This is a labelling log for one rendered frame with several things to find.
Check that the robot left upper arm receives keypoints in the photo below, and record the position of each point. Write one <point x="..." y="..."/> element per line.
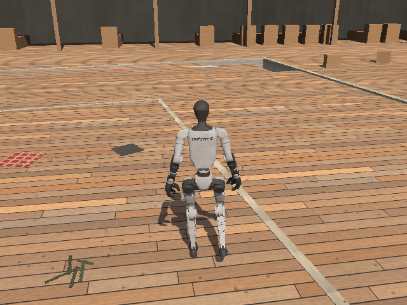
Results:
<point x="179" y="145"/>

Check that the robot right upper arm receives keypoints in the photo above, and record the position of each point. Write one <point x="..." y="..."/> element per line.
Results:
<point x="225" y="143"/>

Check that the robot right thigh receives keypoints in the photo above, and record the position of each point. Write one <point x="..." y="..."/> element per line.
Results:
<point x="218" y="185"/>

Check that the left robot hand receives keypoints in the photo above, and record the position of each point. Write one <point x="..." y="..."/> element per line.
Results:
<point x="168" y="189"/>

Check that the robot left thigh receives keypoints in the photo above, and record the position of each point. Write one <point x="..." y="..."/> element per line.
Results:
<point x="188" y="187"/>

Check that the right robot hand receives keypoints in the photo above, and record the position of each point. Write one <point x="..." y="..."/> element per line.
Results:
<point x="232" y="181"/>

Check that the robot thigh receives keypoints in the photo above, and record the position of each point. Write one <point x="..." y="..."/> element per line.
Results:
<point x="188" y="187"/>
<point x="218" y="185"/>

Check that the left robot forearm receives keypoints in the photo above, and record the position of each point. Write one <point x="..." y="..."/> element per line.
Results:
<point x="172" y="171"/>

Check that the right robot forearm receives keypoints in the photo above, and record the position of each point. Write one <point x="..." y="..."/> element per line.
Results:
<point x="233" y="168"/>

